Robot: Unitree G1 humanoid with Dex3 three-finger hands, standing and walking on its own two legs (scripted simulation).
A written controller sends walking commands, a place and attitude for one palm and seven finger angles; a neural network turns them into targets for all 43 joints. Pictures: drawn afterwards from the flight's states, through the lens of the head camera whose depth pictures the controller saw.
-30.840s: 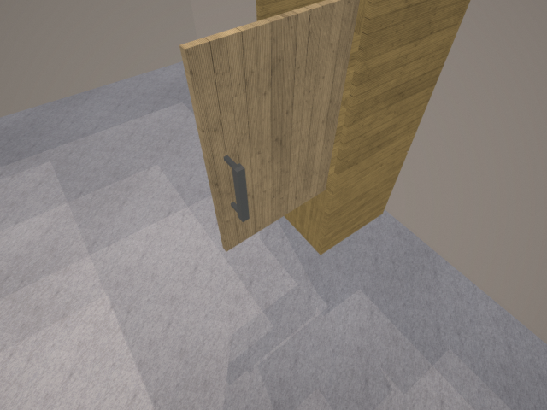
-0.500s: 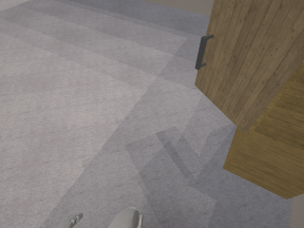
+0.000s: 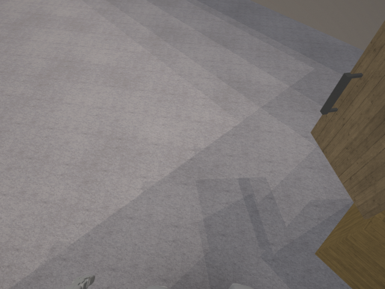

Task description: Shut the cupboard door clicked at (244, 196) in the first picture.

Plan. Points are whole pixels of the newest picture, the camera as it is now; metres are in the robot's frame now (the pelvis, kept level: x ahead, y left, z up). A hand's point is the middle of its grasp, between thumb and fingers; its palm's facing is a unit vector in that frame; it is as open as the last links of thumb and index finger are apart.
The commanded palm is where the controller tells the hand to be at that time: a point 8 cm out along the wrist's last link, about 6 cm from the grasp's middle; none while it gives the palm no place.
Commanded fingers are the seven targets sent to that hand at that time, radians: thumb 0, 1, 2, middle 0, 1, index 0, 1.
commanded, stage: walk to a spot facing it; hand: left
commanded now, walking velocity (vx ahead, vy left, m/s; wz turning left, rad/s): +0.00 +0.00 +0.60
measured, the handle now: (340, 94) +0.74 -0.48 -0.08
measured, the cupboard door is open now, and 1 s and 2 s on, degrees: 59 59 59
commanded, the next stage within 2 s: turn to face it in 1.28 s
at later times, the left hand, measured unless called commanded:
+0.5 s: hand out of the picture +0.02 +0.24 -0.17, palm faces +0.33 -0.92 -0.21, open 7.4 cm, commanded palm none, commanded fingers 0.00 0.90 0.90 -0.20 -0.30 -0.20 -0.30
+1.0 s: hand (98, 280) +0.15 +0.23 -0.16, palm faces +0.59 -0.78 -0.19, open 7.3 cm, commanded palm none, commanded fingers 0.00 0.90 0.90 -0.20 -0.30 -0.20 -0.30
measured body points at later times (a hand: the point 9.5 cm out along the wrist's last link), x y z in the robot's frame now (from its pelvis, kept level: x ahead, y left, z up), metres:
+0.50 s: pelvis +0.05 +0.03 +0.00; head +0.08 +0.06 +0.45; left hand +0.00 +0.29 -0.16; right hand +0.17 -0.20 -0.13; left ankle -0.02 +0.11 -0.73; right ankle +0.07 -0.11 -0.67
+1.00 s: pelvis +0.23 +0.07 +0.01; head +0.26 +0.10 +0.46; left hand +0.12 +0.28 -0.15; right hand +0.44 -0.10 -0.13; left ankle +0.20 +0.19 -0.67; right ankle +0.27 -0.04 -0.73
